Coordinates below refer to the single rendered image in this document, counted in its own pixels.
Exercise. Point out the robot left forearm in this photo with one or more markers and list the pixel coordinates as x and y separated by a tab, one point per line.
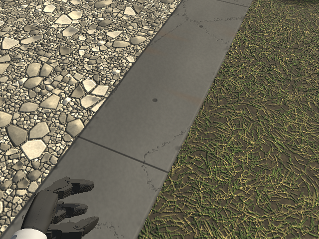
28	233

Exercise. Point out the left robot hand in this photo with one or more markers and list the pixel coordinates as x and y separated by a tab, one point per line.
45	212

